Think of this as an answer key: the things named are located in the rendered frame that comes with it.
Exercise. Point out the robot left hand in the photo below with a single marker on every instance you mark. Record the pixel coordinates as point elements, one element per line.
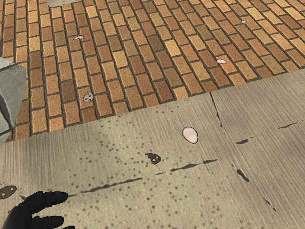
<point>20,217</point>

